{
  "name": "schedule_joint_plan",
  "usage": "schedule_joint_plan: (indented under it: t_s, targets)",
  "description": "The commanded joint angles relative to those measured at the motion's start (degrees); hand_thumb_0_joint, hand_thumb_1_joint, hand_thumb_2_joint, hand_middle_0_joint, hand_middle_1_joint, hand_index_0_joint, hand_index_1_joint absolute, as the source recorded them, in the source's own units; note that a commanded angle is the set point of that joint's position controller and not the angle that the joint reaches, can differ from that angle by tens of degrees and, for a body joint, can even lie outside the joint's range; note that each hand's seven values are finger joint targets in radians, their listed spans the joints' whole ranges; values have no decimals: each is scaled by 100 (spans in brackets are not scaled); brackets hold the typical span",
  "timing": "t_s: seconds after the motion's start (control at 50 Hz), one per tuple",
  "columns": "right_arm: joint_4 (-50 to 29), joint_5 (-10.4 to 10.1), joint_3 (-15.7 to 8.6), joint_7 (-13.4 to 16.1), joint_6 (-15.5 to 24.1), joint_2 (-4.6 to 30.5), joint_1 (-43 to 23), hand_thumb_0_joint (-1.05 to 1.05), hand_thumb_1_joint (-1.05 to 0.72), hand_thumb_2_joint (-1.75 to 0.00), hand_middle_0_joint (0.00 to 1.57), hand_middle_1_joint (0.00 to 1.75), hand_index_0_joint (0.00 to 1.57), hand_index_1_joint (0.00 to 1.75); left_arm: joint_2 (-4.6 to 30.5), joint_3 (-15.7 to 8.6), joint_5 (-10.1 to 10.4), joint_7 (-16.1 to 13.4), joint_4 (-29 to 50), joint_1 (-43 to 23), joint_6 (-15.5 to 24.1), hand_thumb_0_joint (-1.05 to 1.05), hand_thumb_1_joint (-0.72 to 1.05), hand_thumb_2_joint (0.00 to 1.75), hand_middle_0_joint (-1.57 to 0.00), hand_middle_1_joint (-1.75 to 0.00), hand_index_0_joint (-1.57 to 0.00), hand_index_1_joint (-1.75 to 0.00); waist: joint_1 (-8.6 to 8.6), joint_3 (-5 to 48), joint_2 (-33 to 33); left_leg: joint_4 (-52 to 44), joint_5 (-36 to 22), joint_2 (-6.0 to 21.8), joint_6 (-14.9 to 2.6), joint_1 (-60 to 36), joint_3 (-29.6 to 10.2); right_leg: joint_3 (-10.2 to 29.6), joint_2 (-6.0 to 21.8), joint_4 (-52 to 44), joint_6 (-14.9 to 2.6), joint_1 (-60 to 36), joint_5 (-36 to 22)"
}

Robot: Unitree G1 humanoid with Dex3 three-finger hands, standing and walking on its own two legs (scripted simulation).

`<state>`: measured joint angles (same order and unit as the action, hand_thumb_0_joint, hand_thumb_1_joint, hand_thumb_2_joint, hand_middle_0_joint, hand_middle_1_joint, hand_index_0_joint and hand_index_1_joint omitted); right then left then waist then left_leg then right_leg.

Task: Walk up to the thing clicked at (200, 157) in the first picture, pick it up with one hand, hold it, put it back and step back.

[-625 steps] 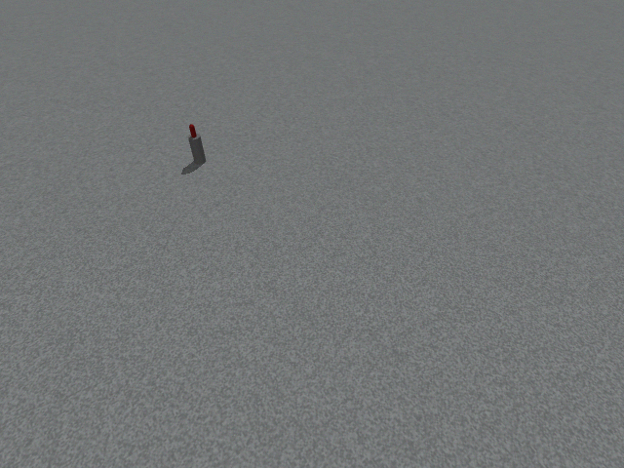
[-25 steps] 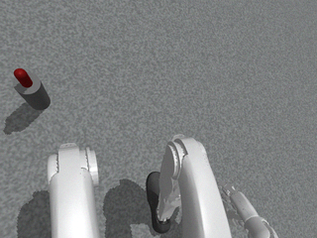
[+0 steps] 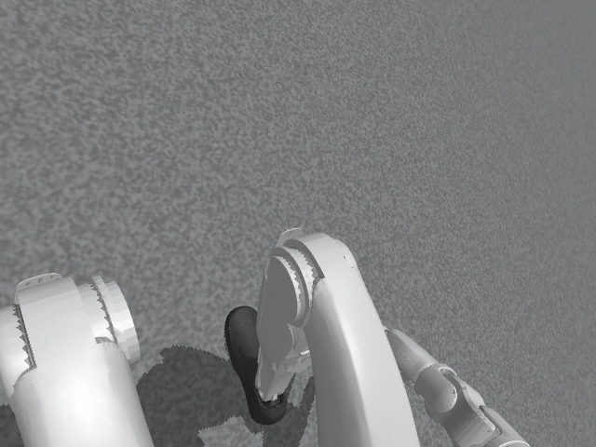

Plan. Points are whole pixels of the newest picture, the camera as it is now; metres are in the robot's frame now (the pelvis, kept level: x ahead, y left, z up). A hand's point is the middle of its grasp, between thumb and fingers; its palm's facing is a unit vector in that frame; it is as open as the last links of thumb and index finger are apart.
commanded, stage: close in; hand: left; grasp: from the side
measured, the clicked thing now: out of the picture +0.48 +0.32 -0.18
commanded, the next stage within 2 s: close in 0.44 s
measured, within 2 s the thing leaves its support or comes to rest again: leaves its support in 1.70 s
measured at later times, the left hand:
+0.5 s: hand out of the picture +0.44 +0.31 -0.17, palm faces +0.38 -0.92 +0.02, open 17.5 cm
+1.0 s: hand out of the picture +0.46 +0.30 -0.16, palm faces +0.41 -0.91 -0.02, open 10.6 cm
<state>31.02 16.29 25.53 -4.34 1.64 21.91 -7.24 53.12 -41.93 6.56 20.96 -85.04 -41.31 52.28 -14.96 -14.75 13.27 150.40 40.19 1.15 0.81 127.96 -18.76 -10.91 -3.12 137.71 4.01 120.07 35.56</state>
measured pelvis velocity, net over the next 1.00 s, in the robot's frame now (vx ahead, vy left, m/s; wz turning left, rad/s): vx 0.00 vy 0.00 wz -0.03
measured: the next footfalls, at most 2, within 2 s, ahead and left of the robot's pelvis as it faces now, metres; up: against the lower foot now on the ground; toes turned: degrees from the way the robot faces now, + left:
none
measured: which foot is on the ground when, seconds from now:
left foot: down 0.00-1.00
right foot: down 0.00-1.00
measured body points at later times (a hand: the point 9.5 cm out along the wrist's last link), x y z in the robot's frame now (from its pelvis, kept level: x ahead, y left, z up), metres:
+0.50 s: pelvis +0.00 +0.00 -0.01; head +0.22 +0.18 +0.33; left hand +0.41 +0.35 -0.16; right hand +0.16 -0.25 -0.04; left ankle +0.08 +0.13 -0.26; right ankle +0.14 -0.13 -0.26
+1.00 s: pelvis +0.00 +0.00 +0.00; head +0.24 +0.17 +0.33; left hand +0.43 +0.35 -0.16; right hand +0.16 -0.25 -0.04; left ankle +0.08 +0.13 -0.26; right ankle +0.14 -0.13 -0.26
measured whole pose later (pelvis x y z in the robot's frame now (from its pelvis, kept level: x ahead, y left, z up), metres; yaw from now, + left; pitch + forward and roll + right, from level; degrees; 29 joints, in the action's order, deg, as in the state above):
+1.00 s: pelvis +0.00 +0.00 +0.00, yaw -2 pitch +14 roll -17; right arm 30.3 20.3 29.1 -7.1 -4.5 21.6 -9.7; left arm 51.9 -33.4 2.1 0.8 -85.7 -43.3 59.7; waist -16.6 -17.8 14.5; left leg 152.1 40.7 1.1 1.0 127.9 -21.5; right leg -12.8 -4.0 137.5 4.9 119.5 34.8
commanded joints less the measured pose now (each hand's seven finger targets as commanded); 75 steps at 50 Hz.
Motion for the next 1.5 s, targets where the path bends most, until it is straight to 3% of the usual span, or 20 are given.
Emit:
schedule_joint_plan:
  t_s: [0.0,0.1,0.18,0.24,0.32,0.42,0.52,0.6,0.7,0.78,0.94,1.04,1.08,1.14,1.24,1.28,1.36,1.4,1.46,1.48]
  targets:
    - [-97,146,-497,28,-153,2060,321,0,-94,-91,20,30,20,30,1879,-330,69,-585,1029,-970,740,0,-61,3,-7,-8,-7,-8,-193,3502,-3309,-1878,-936,353,90,-2619,561,-679,-132,-890,-446,-1671,-834]
    - [-56,334,-492,16,-265,2077,192,0,-94,-91,20,30,20,30,1543,151,-147,-802,1080,-836,907,0,-56,4,-6,-8,-6,-8,-387,3292,-3424,-1820,-936,394,101,-2560,493,-721,-165,-827,-437,-1593,-939]
    - [-29,333,-492,-18,-292,2107,204,0,-94,-91,20,30,20,30,971,580,-12,-921,1040,-990,899,0,-59,4,-6,-8,-6,-8,-619,3113,-3137,-1795,-663,370,51,-2376,422,-779,-171,-901,-402,-1468,-861]
    - [9,319,-494,-58,-297,2139,222,0,-93,-91,20,30,20,30,796,649,109,-1037,939,-948,934,0,-59,5,-5,-7,-5,-7,-630,3153,-2879,-1760,-489,351,29,-2313,341,-823,-170,-902,-368,-1461,-796]
    - [-17,319,-445,-92,-358,2131,142,0,-92,-91,20,30,20,30,819,758,8,-1205,836,-1024,1060,0,-57,7,-4,-8,-5,-7,-611,2956,-2881,-1879,-361,353,69,-2283,204,-892,-154,-813,-380,-1338,-680]
    - [-62,385,-359,-131,-440,2075,86,0,-92,-91,20,30,20,30,1129,474,-82,-1519,775,-860,1213,0,-51,10,-4,-8,-4,-7,-467,2949,-2911,-1735,-532,337,40,-2149,345,-816,-203,-866,-378,-1620,-810]
    - [-76,439,-389,-163,-509,2059,45,0,-91,-91,20,30,20,30,1043,566,-247,-1719,915,-847,1278,0,-46,13,-4,-9,-4,-9,-510,2976,-3159,-1817,-635,381,79,-2349,332,-829,-217,-842,-403,-1577,-887]
    - [-38,439,-424,-159,-520,2063,37,0,-90,-90,20,30,20,30,877,807,-270,-1716,1015,-1026,1241,0,-22,32,-31,-30,-30,-31,-648,3092,-3117,-1746,-746,383,68,-2392,347,-827,-220,-849,-398,-1549,-1001]
    - [25,418,-402,-181,-527,2050,163,0,-89,-90,20,30,20,30,689,932,-160,-1818,945,-1332,1192,0,-9,41,-41,-40,-40,-40,-782,3196,-2953,-1684,-775,361,44,-2369,284,-848,-221,-866,-363,-1609,-1101]
    - [39,411,-338,-191,-594,2015,167,0,-88,-89,20,30,20,30,888,987,-317,-1937,780,-1412,1159,0,3,50,-49,-49,-49,-49,-753,3092,-3022,-1714,-825,365,58,-2314,263,-861,-219,-842,-379,-1607,-1112]
    - [-98,416,-278,-196,-721,2003,67,0,-87,-89,20,30,20,30,1212,750,-391,-2102,720,-1331,1108,0,28,67,-67,-67,-67,-66,-646,3047,-3087,-1727,-735,368,44,-2202,328,-839,-244,-918,-390,-1679,-1011]
    - [-128,414,-273,-181,-755,2050,110,0,-87,-89,20,30,20,30,1193,667,-319,-2132,790,-1393,1124,0,48,83,-84,-85,-84,-84,-727,3198,-3020,-1705,-882,397,48,-2314,259,-868,-260,-902,-370,-1758,-1157]
    - [-104,418,-253,-174,-746,2038,131,0,-87,-89,20,30,20,30,1167,770,-318,-2118,754,-1507,1102,0,54,89,-90,-91,-90,-90,-801,3206,-2998,-1652,-892,392,21,-2279,285,-845,-265,-941,-356,-1806,-1212]
    - [-93,400,-260,-158,-749,2046,109,0,-87,-89,20,30,20,30,1256,818,-343,-2081,816,-1579,1080,0,52,104,-107,-110,-107,-110,-787,3098,-3041,-1670,-721,392,8,-2190,318,-821,-262,-971,-363,-1747,-1087]
    - [-72,402,-274,-153,-766,2032,177,0,-88,-89,20,30,20,30,1379,788,-386,-2025,987,-1624,1013,0,53,118,-119,-128,-120,-127,-726,3234,-3152,-1690,-739,402,27,-2284,352,-817,-261,-1001,-372,-1818,-1079]
    - [-84,382,-266,-151,-767,2033,152,0,-88,-89,20,30,20,30,1201,884,-338,-2005,983,-1658,980,0,52,121,-122,-131,-123,-130,-752,3227,-3241,-1740,-856,417,66,-2410,302,-846,-241,-944,-387,-1706,-1132]
    - [-80,351,-302,-140,-794,2089,219,0,-90,-90,20,30,20,30,1387,614,-243,-1977,1093,-1545,926,0,51,131,-126,-138,-125,-140,-682,3367,-3287,-1763,-1063,431,89,-2539,249,-868,-242,-914,-385,-1795,-1276]
    - [-78,349,-294,-141,-792,2047,243,0,-90,-90,20,30,20,30,1298,631,-187,-1934,1248,-1617,915,0,53,134,-129,-143,-129,-144,-705,3430,-3255,-1731,-1130,417,60,-2504,289,-856,-240,-952,-363,-1941,-1361]
    - [-23,339,-339,-132,-791,2025,319,0,-91,-90,20,30,20,30,1392,640,-247,-1885,1561,-1706,874,0,46,134,-132,-146,-132,-147,-670,3480,-3479,-1762,-1231,424,87,-2591,323,-811,-230,-930,-384,-1933,-1425]
    - [13,342,-373,-122,-793,2002,305,0,-90,-90,20,30,20,30,1459,614,-276,-1865,1734,-1669,852,0,45,132,-132,-144,-132,-146,-572,3597,-3513,-1732,-1328,427,86,-2670,356,-763,-227,-932,-389,-1948,-1493]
